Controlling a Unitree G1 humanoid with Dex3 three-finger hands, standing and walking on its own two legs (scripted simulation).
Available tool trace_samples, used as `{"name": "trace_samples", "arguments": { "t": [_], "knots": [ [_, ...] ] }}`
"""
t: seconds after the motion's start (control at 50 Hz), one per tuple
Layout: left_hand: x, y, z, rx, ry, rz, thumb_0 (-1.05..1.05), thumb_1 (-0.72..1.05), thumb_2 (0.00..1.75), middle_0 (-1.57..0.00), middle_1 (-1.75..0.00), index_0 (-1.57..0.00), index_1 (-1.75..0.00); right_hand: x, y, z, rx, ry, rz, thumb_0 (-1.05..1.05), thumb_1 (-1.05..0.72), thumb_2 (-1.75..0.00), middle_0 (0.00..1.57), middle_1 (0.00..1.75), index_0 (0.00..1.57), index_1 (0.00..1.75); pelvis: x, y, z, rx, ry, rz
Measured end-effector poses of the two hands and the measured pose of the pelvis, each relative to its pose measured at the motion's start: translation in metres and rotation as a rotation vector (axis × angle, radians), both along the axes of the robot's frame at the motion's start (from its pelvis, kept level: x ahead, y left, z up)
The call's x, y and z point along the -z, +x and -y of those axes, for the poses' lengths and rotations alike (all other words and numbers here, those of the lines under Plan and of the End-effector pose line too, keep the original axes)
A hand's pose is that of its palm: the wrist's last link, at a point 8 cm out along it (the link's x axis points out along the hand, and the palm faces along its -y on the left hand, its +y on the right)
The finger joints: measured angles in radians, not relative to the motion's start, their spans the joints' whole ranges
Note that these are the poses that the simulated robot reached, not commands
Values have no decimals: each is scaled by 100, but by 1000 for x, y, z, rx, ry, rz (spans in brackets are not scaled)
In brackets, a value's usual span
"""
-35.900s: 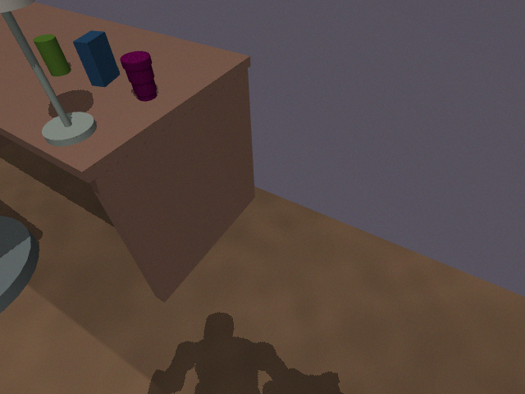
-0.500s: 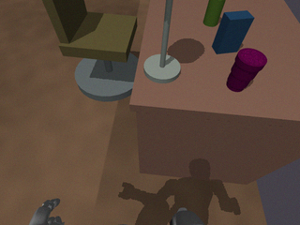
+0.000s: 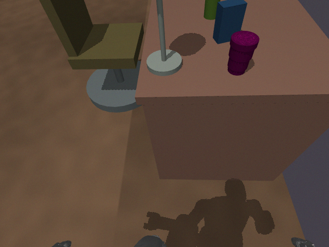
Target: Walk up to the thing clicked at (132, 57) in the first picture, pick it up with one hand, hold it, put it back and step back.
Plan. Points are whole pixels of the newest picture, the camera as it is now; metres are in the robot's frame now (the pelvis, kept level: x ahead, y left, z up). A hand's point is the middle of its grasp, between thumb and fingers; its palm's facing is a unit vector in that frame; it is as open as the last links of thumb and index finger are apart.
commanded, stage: step back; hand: right
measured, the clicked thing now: (240, 55) +0.69 -0.21 +0.04
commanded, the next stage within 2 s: none
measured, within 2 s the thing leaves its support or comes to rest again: neither
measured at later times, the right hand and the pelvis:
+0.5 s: hand out of the picture -0.03 -0.28 -0.13, palm faces -0.03 +0.90 -0.44, open 7.4 cm; pelvis -0.15 -0.01 -0.01, yaw -2 degrees
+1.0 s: hand out of the picture -0.23 -0.28 -0.14, palm faces -0.11 +0.91 -0.41, open 7.4 cm; pelvis -0.32 -0.02 +0.00, yaw +3 degrees
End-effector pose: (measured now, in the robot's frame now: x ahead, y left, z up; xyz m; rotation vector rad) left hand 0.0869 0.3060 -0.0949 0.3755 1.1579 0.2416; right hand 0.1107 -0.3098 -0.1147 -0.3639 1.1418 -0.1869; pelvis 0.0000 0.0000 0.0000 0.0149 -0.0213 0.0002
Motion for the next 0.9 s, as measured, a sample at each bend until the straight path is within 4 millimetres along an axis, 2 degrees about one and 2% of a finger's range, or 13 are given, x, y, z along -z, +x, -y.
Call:
{"name": "trace_samples", "arguments": {
  "t": [0.08, 0.14, 0.24, 0.34, 0.42, 0.54, 0.6, 0.66, 0.78, 0.86, 0.9],
  "knots": [
    [1, -5, -8, 8, 6, 67, 1, 90, 90, -21, -30, -21, -30, 1, -29, -4, -28, -24, -45, 0, -90, -90, 20, 30, 21, 30, 4, -22, -5, -32, -8, -5],
    [11, -12, -19, 6, -7, 105, 1, 90, 90, -21, -30, -21, -30, 3, -52, -9, -43, -48, -61, 0, -90, -90, 20, 30, 21, 30, 12, -41, -12, -58, -14, 2],
    [18, -41, -25, -17, -28, 70, 1, 90, 90, -21, -30, -21, -30, -12, -90, -19, -44, -48, -71, 0, -90, -90, 21, 30, 21, 30, 5, -70, -15, -47, -26, 19],
    [18, -81, -22, -18, -41, 26, 1, 90, 90, -21, -30, -21, -30, -27, -114, -15, -27, -66, -40, 0, -90, -90, 21, 31, 21, 30, -3, -97, -10, -18, -43, 3],
    [22, -117, -15, 2, -37, -27, 1, 90, 90, -21, -30, -21, -30, -29, -129, -5, -19, -73, 16, 0, -90, -90, 21, 31, 21, 30, -1, -123, -3, 12, -43, 1],
    [27, -170, 6, 27, -13, -54, 1, 91, 90, -21, -30, -21, -30, -12, -160, 24, -11, -56, 68, 0, -90, -90, 21, 31, 21, 30, 14, -169, 16, 50, -41, 8],
    [19, -200, 18, 21, -16, -60, 1, 90, 90, -21, -30, -21, -30, -6, -185, 32, 18, -43, 53, 0, -90, -90, 21, 30, 21, 30, 11, -188, 22, 38, -27, 16],
    [9, -222, 23, 1, -9, -56, 1, 90, 90, -21, -30, -21, -30, -5, -211, 33, 25, -28, 24, 0, -90, -90, 20, 30, 21, 30, 4, -203, 23, 29, 1, 11],
    [2, -236, 15, -1, 23, 26, 1, 90, 90, -21, -30, -21, -30, 2, -268, 29, -7, -31, -66, 0, -90, -90, 20, 30, 20, 30, 5, -240, 22, -26, 3, 4],
    [13, -244, 2, -8, 16, 93, 1, 90, 90, -21, -30, -21, -30, 8, -301, 20, -35, -47, -103, 0, -90, -90, 20, 30, 21, 30, 15, -270, 17, -65, 12, 14],
    [15, -254, 1, -16, 5, 97, 1, 90, 90, -21, -30, -21, -30, 5, -316, 14, -42, -39, -114, 0, -90, -90, 20, 30, 21, 30, 14, -285, 16, -57, 12, 24]
  ]
}}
